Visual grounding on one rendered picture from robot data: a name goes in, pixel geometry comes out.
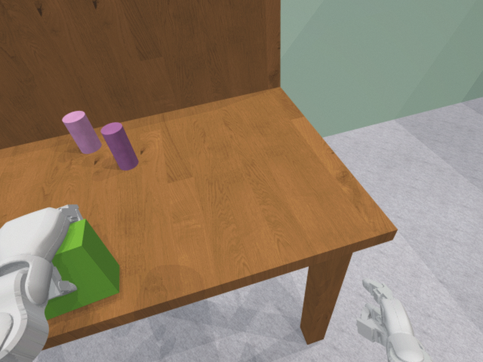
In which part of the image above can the right robot hand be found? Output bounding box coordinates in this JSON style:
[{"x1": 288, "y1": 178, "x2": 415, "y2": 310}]
[{"x1": 356, "y1": 278, "x2": 415, "y2": 347}]

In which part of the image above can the table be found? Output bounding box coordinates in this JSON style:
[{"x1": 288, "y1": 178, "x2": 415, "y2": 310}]
[{"x1": 0, "y1": 0, "x2": 398, "y2": 350}]

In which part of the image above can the right robot forearm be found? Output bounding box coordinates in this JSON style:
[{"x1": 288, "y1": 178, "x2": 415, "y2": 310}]
[{"x1": 386, "y1": 333, "x2": 433, "y2": 362}]

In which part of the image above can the sponge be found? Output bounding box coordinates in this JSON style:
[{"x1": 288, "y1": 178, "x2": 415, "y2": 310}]
[{"x1": 45, "y1": 219, "x2": 119, "y2": 320}]

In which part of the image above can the left robot forearm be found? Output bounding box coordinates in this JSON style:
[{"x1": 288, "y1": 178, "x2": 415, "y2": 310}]
[{"x1": 0, "y1": 255, "x2": 53, "y2": 362}]

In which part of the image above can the left robot hand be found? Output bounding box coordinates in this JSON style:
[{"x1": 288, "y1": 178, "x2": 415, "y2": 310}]
[{"x1": 0, "y1": 204, "x2": 83, "y2": 300}]

